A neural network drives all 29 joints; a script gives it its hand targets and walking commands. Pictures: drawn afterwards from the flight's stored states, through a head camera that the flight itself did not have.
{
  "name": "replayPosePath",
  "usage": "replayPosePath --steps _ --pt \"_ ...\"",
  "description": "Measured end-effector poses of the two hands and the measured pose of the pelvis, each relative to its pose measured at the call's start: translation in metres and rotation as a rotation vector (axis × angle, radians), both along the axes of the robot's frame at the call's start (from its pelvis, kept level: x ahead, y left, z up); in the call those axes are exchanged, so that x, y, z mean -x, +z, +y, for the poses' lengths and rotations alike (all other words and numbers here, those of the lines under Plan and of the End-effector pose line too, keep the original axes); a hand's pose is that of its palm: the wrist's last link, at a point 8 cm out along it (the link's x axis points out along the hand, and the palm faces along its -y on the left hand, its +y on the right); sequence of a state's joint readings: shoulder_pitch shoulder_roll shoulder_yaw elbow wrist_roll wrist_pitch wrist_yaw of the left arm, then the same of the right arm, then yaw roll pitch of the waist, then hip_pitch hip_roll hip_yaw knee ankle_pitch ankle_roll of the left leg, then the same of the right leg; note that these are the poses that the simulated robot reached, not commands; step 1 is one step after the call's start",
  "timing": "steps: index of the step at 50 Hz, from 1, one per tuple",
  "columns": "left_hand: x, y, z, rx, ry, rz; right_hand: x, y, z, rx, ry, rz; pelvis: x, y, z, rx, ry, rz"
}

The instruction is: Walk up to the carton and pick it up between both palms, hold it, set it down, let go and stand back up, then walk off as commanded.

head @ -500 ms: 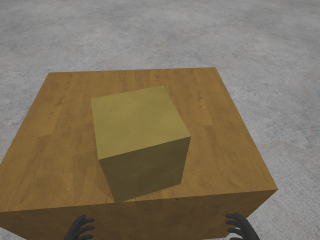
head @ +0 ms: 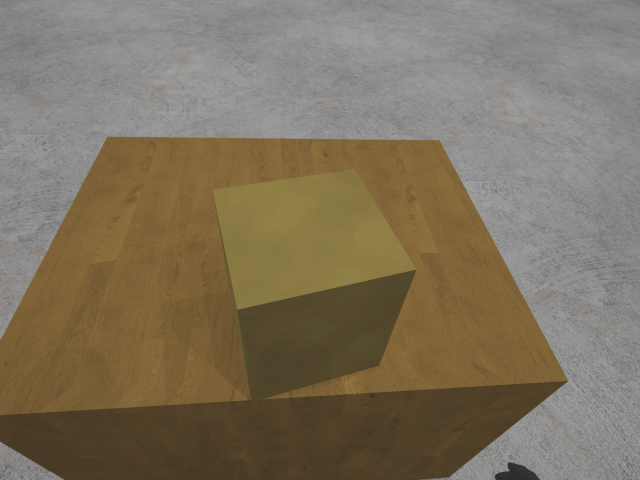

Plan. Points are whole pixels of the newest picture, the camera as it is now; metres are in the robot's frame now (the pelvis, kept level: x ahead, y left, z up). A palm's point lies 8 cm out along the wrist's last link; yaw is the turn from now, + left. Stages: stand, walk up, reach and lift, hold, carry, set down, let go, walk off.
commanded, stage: stand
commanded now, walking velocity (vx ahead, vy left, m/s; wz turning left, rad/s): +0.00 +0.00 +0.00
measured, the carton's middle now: (303, 285) +0.41 +0.04 +0.00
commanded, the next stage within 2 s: walk off in 1.38 s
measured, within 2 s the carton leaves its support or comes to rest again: neither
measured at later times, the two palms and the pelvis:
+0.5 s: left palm out of the picture +0.04 +0.28 -0.14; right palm out of the picture +0.08 -0.26 -0.08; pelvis -0.02 +0.01 +0.00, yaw +0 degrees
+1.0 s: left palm out of the picture +0.04 +0.28 -0.14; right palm out of the picture +0.08 -0.27 -0.08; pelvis -0.02 +0.00 +0.00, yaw +0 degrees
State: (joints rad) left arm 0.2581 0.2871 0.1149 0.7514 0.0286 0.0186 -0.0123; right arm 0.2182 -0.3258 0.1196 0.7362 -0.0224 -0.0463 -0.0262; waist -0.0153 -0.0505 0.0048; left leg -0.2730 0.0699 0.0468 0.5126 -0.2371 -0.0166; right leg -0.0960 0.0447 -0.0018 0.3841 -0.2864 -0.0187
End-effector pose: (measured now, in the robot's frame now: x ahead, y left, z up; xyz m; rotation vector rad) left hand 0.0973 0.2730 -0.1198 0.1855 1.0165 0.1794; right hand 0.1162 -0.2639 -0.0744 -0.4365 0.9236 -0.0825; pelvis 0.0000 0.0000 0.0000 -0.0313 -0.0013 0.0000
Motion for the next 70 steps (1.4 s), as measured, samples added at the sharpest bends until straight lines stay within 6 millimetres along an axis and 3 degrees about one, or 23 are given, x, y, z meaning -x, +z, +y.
replayPosePath --steps 21,45,70 --pt "0.057 -0.019 0.011 0.022 0.025 0.113 0.036 0.000 0.004 0.020 -0.025 0.025 0.025 0.000 0.010 0.013 0.000 -0.035" --pt "0.057 -0.016 0.005 0.015 0.042 0.136 0.034 -0.007 -0.005 0.008 -0.032 0.055 0.018 0.001 0.001 0.001 0.000 -0.024" --pt "0.073 -0.015 0.007 0.003 0.055 0.165 0.051 -0.015 -0.007 -0.004 -0.048 0.092 0.025 0.001 0.000 -0.001 0.001 -0.034"
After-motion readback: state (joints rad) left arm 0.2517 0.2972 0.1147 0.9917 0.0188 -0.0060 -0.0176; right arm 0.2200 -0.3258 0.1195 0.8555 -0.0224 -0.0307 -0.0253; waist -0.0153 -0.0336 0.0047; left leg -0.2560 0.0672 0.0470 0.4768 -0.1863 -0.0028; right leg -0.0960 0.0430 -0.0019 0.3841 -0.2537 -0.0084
